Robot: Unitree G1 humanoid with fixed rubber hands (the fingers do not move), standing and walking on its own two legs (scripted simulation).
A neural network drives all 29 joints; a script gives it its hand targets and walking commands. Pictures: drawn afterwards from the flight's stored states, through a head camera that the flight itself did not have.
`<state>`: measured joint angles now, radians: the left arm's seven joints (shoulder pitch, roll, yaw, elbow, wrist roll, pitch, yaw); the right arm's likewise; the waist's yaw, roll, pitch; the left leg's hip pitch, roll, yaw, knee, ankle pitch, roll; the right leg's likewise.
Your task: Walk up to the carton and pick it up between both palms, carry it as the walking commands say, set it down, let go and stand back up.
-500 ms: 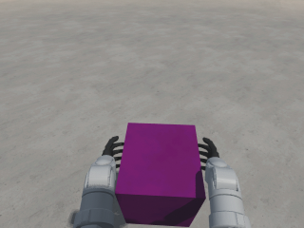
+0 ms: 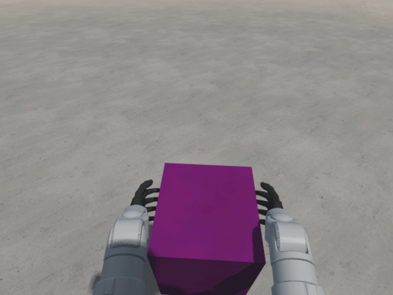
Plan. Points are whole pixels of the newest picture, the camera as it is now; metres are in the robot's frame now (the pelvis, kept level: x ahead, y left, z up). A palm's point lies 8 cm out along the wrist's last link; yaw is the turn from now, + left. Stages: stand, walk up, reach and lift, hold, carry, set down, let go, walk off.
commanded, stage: reach and lift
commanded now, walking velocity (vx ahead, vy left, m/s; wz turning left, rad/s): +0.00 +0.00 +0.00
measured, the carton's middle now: (204, 232) +0.30 +0.00 -0.03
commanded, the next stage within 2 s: hold in 0.34 s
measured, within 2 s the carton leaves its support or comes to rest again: neither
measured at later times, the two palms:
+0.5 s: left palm (137, 219) +0.28 +0.14 +0.05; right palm (276, 223) +0.28 -0.14 +0.05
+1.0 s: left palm (137, 219) +0.28 +0.14 +0.05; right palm (276, 224) +0.28 -0.14 +0.05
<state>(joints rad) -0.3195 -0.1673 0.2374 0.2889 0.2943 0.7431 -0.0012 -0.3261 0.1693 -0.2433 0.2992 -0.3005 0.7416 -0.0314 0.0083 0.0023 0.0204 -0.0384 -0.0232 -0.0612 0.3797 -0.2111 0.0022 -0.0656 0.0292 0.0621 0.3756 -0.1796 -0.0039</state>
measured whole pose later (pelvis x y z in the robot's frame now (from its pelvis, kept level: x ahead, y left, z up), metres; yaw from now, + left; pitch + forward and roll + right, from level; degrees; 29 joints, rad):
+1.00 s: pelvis -0.01 +0.00 +0.00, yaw +0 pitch -8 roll +0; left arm -0.30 -0.16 0.22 0.28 0.29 0.76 0.00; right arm -0.30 0.16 -0.22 0.28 -0.29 0.77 -0.03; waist 0.00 0.01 0.01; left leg -0.06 -0.03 -0.07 0.42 -0.22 0.00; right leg -0.08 0.03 0.06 0.42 -0.19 0.00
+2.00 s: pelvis -0.03 -0.01 -0.03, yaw +3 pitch +3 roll -1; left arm -0.45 -0.08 0.15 0.03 0.08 1.01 0.12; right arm -0.44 0.05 -0.15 0.03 -0.08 1.02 -0.13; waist 0.00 0.03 -0.05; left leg -0.47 -0.05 -0.11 0.70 -0.29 0.00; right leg -0.46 0.02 0.00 0.67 -0.26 -0.01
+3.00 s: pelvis -0.08 -0.01 -0.01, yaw +10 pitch +3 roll +0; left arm -0.66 -0.05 0.21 0.17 0.08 1.19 0.14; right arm -0.69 0.01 -0.20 0.22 -0.07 1.20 -0.13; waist -0.01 0.01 -0.08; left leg -0.39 0.02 0.08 0.54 -0.20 0.03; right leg -0.37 0.00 -0.04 0.54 -0.23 -0.02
